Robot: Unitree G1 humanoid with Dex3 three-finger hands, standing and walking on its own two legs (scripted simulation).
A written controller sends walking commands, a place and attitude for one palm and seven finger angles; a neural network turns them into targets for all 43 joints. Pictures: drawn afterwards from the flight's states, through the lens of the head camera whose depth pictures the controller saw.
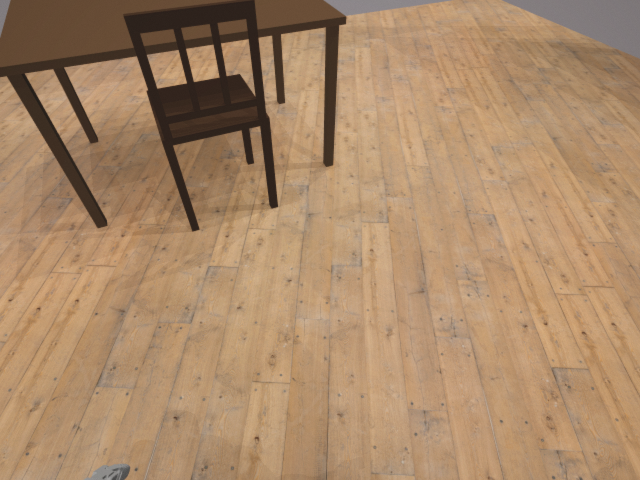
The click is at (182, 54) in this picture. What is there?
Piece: chair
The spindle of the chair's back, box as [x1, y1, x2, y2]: [173, 28, 199, 110]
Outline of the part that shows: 173,29 194,110 199,109 181,30 180,28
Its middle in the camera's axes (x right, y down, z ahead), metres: -0.43 -0.54 +1.25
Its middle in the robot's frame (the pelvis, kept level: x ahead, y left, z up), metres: +1.27 +0.49 -0.08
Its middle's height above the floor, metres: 0.68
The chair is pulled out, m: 0.00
